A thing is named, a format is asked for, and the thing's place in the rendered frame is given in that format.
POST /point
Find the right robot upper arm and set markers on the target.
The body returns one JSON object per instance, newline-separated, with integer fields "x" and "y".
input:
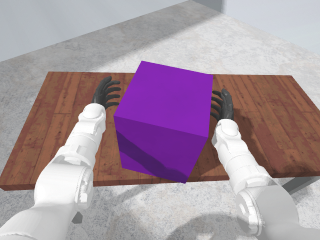
{"x": 268, "y": 213}

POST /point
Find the right robot forearm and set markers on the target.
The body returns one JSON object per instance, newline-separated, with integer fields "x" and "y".
{"x": 238, "y": 162}

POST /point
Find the table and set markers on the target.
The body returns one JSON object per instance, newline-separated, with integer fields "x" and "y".
{"x": 277, "y": 120}

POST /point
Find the left robot upper arm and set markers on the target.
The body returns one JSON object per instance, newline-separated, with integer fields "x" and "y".
{"x": 63, "y": 190}

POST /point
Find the carton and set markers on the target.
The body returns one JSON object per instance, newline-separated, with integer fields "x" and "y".
{"x": 162, "y": 121}

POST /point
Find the right robot hand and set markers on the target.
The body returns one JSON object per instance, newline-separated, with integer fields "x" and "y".
{"x": 225, "y": 110}

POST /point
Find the left robot forearm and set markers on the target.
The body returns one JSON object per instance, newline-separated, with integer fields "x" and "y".
{"x": 83, "y": 142}

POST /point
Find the left robot hand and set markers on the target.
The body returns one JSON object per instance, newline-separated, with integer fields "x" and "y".
{"x": 100, "y": 96}

